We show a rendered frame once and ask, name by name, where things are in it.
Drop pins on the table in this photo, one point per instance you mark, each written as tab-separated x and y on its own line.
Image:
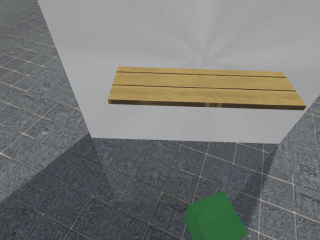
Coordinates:
213	88

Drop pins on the carton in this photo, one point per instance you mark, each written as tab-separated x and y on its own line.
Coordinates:
214	218

